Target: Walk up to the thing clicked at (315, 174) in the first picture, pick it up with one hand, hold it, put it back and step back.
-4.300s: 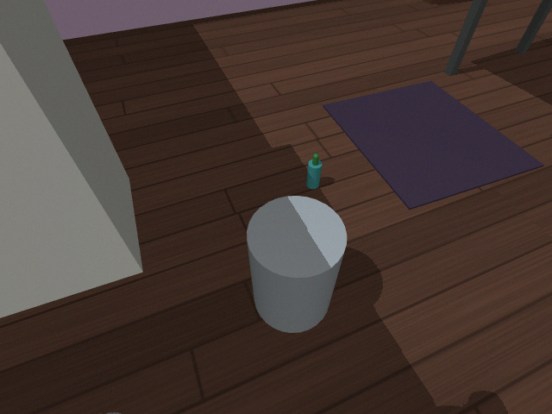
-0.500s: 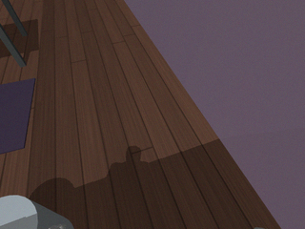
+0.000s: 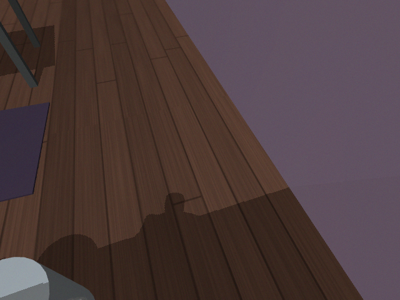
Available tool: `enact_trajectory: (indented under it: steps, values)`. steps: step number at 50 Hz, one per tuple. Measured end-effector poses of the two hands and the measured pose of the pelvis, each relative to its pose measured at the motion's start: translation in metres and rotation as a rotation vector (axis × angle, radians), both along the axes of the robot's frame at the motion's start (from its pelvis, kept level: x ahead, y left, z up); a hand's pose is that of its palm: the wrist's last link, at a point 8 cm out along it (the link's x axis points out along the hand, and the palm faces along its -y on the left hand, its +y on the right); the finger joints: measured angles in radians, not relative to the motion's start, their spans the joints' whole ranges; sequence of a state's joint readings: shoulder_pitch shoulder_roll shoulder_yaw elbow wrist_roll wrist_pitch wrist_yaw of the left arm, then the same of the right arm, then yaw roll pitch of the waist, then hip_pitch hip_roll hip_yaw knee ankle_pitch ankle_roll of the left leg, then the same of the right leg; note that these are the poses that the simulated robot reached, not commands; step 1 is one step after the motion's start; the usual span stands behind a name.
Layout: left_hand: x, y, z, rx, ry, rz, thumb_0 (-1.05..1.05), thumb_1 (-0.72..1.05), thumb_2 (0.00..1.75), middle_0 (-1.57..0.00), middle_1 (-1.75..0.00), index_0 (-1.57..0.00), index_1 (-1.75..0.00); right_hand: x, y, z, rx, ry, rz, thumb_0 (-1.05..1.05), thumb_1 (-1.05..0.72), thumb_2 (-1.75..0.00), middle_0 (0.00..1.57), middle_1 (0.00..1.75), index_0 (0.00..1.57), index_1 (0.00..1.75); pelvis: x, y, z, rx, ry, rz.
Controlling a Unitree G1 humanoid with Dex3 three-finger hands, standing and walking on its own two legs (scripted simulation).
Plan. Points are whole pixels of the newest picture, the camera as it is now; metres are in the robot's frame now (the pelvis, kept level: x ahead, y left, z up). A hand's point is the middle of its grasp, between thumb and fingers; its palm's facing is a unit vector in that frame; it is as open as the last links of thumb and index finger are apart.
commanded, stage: stand
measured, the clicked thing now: out of the picture +0.32 +1.23 -0.68
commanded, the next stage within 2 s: none
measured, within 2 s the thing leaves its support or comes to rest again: neither
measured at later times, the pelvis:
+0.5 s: pelvis +0.00 +0.00 +0.00, yaw +1 degrees
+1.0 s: pelvis +0.01 +0.00 +0.00, yaw +2 degrees
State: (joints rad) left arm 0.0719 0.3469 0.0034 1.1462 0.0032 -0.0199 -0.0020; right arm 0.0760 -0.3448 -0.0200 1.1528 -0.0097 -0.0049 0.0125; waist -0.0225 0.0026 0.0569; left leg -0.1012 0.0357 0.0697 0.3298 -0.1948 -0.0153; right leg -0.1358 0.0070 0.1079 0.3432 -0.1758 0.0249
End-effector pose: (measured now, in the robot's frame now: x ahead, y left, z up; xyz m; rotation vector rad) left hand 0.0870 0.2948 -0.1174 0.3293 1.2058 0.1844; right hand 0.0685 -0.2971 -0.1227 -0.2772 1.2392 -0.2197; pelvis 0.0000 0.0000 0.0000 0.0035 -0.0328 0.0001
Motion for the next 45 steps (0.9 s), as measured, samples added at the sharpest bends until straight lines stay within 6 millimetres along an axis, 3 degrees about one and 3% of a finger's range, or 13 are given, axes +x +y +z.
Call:
enact_trajectory:
  steps: [16,45]
  values:
    - [-0.015,0.002,-0.001,-0.002,0.019,0.028,0.01,0.90,0.89,-0.21,-0.30,-0.20,-0.30,0.007,0.001,0.002,-0.004,-0.005,0.025,0.00,-0.91,-0.90,0.21,0.30,0.20,0.30,0.001,0.000,0.000,-0.002,-0.001,0.013]
    - [-0.015,0.006,-0.002,-0.003,0.025,0.037,0.01,0.90,0.89,-0.21,-0.30,-0.20,-0.30,0.012,0.004,0.002,-0.009,0.013,0.040,0.00,-0.91,-0.90,0.21,0.30,0.20,0.30,0.008,0.003,0.000,-0.003,0.004,0.026]
